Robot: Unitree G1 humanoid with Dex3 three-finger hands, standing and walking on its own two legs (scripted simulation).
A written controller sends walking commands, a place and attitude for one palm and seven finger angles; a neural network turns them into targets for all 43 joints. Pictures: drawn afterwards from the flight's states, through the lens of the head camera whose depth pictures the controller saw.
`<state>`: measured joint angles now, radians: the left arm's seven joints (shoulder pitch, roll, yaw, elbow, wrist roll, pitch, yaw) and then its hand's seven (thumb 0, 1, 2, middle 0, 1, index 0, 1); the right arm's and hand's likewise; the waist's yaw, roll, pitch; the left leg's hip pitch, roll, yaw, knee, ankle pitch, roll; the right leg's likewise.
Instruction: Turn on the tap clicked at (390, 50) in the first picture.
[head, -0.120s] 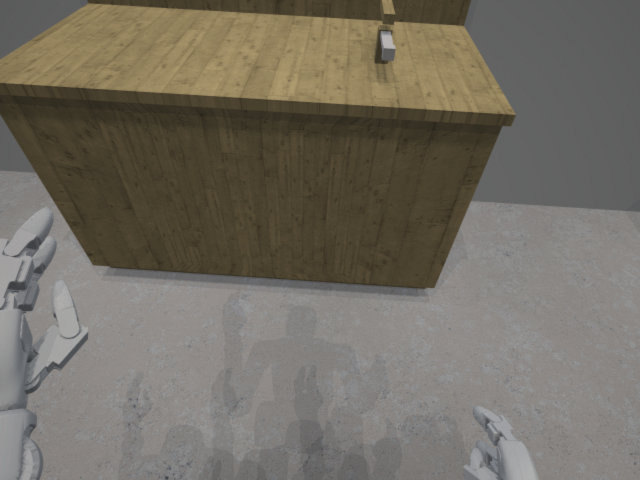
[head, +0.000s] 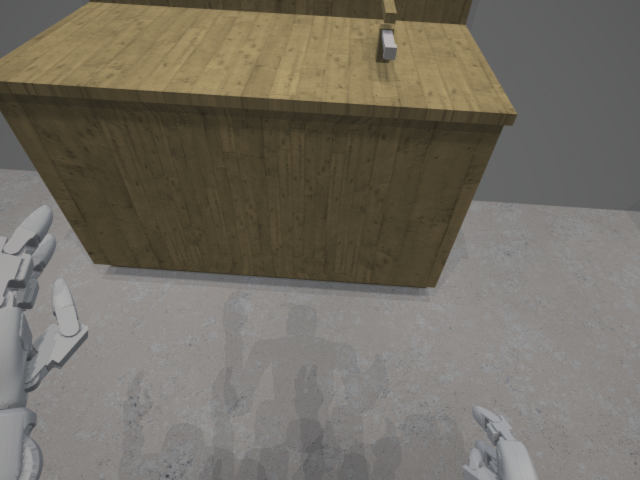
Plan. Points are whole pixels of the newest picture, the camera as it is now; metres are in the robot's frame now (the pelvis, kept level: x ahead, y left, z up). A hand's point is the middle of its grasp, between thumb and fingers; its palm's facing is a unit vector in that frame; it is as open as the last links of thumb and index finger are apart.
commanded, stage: stand and wait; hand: left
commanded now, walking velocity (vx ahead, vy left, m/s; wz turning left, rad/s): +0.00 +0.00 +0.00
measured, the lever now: (389, 51) +1.02 -0.09 +0.12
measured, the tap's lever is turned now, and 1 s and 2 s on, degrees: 0 0 0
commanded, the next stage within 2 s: look at it before walking up in 0.14 s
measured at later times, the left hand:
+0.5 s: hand (81, 332) +0.21 +0.24 +0.15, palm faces +0.41 -0.84 -0.36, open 7.5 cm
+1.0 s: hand (198, 237) +0.32 +0.16 +0.17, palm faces +0.22 -0.90 -0.37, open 7.4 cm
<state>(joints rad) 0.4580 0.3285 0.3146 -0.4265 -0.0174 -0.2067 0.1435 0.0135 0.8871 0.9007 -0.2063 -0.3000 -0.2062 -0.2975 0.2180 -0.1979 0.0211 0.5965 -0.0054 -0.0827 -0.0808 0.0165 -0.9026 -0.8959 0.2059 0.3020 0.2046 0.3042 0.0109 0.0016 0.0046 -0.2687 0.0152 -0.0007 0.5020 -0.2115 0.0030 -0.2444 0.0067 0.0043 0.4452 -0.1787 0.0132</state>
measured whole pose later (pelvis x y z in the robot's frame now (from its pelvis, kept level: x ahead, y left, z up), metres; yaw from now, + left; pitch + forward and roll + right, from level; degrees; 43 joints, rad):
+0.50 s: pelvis +0.00 +0.00 +0.00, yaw -2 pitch -1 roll -1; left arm 0.47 0.33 0.32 -0.43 -0.02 -0.20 0.15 0.01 0.89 0.90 -0.21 -0.30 -0.21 -0.30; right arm 0.23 -0.20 0.02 0.60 -0.01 -0.08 -0.08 0.02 -0.90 -0.90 0.21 0.30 0.21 0.30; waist 0.02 0.00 0.00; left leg -0.28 0.03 0.02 0.53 -0.23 0.00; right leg -0.27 0.02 0.03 0.48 -0.20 0.01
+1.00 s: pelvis +0.06 -0.02 -0.01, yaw -15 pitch +0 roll +1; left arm 0.47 0.36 0.37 -0.50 -0.02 -0.27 0.16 0.01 0.88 0.90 -0.21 -0.30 -0.21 -0.30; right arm 0.25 -0.24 -0.01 0.59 -0.01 -0.06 -0.06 0.02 -0.90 -0.90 0.20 0.30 0.20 0.30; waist 0.02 -0.04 -0.01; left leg -0.31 0.07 0.12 0.55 -0.26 -0.02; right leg -0.32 0.08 0.11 0.65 -0.34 -0.04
